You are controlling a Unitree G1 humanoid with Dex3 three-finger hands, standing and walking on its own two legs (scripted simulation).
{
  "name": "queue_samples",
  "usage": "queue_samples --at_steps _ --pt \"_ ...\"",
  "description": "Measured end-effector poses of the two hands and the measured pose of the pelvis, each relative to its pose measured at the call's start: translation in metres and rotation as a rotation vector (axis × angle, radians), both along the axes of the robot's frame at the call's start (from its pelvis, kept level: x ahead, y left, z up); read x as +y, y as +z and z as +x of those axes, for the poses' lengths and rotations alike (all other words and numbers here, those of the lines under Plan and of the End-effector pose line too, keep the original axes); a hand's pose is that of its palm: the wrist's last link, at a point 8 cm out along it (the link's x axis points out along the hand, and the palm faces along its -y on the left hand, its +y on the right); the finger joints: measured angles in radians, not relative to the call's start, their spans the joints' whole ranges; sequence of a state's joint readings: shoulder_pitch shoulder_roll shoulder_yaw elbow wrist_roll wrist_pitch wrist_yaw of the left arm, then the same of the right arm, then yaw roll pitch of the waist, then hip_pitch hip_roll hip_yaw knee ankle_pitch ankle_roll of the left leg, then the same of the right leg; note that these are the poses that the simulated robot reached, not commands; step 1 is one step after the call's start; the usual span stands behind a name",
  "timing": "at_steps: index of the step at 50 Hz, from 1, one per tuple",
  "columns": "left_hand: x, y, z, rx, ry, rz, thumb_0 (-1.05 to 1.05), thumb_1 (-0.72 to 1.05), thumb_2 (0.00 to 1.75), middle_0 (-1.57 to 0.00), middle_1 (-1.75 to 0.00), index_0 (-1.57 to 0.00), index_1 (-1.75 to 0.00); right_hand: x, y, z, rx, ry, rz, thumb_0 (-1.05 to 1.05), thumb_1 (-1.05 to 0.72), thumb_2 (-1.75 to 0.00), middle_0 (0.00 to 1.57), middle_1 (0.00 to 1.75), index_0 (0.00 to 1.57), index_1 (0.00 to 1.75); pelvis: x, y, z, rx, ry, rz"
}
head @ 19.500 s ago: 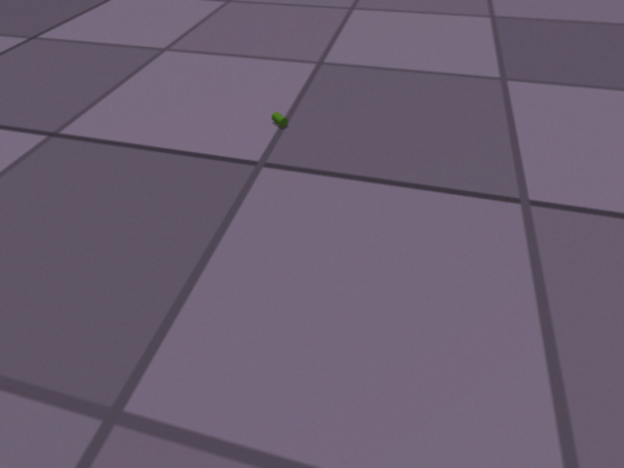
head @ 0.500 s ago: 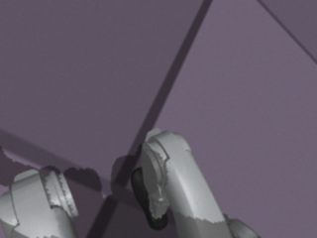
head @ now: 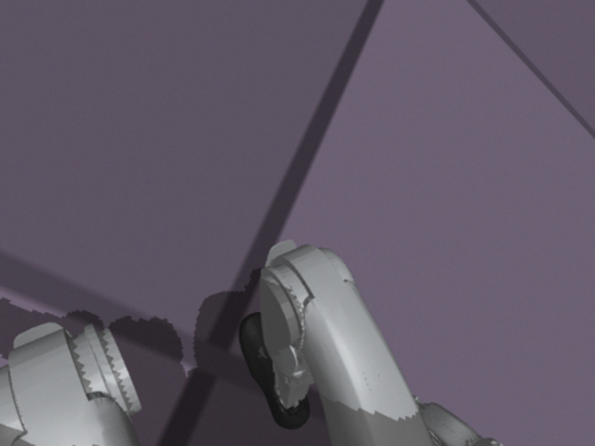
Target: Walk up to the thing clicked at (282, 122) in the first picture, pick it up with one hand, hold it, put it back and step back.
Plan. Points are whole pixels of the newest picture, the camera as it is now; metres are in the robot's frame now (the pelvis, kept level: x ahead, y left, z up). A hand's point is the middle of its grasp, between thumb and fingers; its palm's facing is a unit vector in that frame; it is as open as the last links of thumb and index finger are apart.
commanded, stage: close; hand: left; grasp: from above
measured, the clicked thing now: out of the picture +0.44 +0.34 -0.27
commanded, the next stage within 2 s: settle in 0.98 s
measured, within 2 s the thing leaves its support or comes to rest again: leaves its support in 1.46 s
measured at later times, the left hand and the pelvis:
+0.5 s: hand out of the picture +0.42 +0.33 -0.24, palm faces -0.42 -0.15 -0.89, open 8.8 cm; pelvis +0.00 +0.00 +0.00, yaw +0 degrees
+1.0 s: hand out of the picture +0.43 +0.34 -0.23, palm faces -0.42 -0.15 -0.90, open 8.4 cm; pelvis +0.00 +0.00 +0.00, yaw +0 degrees
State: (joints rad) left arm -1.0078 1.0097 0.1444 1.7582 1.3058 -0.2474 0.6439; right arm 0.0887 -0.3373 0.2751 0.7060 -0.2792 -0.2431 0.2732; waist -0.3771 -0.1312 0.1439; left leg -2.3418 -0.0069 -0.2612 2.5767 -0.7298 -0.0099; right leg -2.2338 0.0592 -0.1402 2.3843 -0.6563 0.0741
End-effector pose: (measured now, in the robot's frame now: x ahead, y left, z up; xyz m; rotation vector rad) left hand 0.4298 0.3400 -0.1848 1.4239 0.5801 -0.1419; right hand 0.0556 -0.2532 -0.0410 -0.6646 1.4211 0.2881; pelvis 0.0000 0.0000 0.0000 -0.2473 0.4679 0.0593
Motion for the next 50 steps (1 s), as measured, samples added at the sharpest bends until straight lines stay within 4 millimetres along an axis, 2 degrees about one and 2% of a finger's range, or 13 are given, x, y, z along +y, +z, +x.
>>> queue_samples --at_steps 21,50 --pt "-0.0025 0.0048 -0.0023 -0.017 -0.017 0.003 -0.01 0.22 0.43 -0.68 -0.52 -0.71 -0.49 -0.0013 0.0041 0.0015 -0.022 0.019 0.002 0.0 -0.9 -0.9 0.2 0.3 0.2 0.3 0.0003 0.0013 -0.0031 -0.012 -0.002 -0.002" --pt "-0.0017 0.0083 0.0017 -0.014 -0.017 0.008 0.0 0.3 0.13 -0.86 -0.25 -0.89 -0.22 0.0007 0.0047 -0.0057 -0.01 0.012 0.008 0.0 -0.9 -0.9 0.2 0.3 0.2 0.3 -0.0016 0.0037 -0.0046 -0.014 -0.004 0.001"
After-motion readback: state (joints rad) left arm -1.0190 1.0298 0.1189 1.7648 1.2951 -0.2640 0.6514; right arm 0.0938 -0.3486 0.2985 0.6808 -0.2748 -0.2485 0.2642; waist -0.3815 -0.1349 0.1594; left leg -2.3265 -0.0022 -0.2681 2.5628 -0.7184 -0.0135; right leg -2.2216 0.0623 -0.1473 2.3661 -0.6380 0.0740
